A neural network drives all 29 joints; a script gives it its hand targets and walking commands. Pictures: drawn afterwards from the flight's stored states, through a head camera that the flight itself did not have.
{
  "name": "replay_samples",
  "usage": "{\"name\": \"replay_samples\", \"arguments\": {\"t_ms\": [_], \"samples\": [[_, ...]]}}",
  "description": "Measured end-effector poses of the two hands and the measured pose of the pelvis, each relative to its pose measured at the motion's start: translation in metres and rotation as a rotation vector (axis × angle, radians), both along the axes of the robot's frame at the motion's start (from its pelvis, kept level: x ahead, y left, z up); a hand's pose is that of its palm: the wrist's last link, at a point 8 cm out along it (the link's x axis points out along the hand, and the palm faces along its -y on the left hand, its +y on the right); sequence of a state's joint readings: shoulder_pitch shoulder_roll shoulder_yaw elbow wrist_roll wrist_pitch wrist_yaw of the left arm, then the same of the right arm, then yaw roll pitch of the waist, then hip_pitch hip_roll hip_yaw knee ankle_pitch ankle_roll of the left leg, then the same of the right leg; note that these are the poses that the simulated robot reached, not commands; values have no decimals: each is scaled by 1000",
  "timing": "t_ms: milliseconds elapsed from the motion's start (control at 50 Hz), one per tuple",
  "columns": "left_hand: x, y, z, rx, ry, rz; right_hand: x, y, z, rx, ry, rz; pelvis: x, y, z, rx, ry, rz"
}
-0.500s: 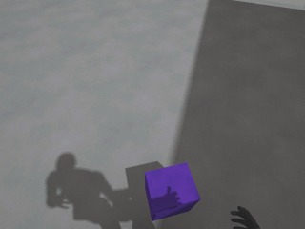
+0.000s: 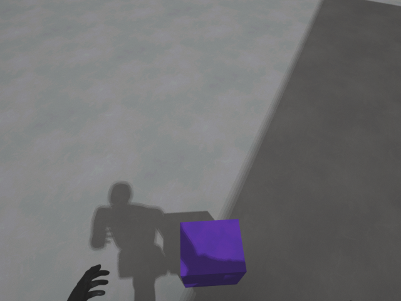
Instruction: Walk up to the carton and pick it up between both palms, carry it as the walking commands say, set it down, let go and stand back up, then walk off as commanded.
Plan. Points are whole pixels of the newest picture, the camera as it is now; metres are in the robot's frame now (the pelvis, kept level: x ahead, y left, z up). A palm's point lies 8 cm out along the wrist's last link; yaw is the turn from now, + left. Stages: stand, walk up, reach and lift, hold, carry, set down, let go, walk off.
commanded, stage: walk off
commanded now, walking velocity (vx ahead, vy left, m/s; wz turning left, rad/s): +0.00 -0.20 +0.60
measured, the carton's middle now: (210, 255) +0.34 -0.05 -0.61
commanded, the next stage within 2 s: stand in 0.46 s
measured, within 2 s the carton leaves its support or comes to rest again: neither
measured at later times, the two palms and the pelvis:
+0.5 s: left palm out of the picture -0.01 +0.17 -0.12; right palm (348, 251) +0.21 -0.31 -0.07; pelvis +0.02 -0.09 +0.02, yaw +19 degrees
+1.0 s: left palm out of the picture +0.05 +0.07 -0.09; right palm (364, 242) +0.24 -0.38 -0.12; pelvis +0.06 -0.19 +0.02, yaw +23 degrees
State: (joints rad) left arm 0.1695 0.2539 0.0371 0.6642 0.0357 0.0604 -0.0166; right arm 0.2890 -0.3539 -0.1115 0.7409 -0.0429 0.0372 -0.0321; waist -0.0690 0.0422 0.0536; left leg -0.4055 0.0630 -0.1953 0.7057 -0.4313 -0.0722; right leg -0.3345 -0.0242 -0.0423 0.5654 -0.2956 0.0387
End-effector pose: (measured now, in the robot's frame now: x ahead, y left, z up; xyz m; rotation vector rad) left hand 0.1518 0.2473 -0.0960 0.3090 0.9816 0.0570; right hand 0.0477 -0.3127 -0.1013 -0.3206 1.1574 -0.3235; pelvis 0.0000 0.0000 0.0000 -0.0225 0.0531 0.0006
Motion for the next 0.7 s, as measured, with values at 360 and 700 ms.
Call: {"name": "replay_samples", "arguments": {"t_ms": [360,700], "samples": [[-155,-58,-33,-45,176,432,172,38,7,133,-165,424,13,-70,-3,10,-23,257],[-102,-111,-5,-39,76,460,177,-62,16,81,-73,448,43,-143,13,1,-32,379]]}}
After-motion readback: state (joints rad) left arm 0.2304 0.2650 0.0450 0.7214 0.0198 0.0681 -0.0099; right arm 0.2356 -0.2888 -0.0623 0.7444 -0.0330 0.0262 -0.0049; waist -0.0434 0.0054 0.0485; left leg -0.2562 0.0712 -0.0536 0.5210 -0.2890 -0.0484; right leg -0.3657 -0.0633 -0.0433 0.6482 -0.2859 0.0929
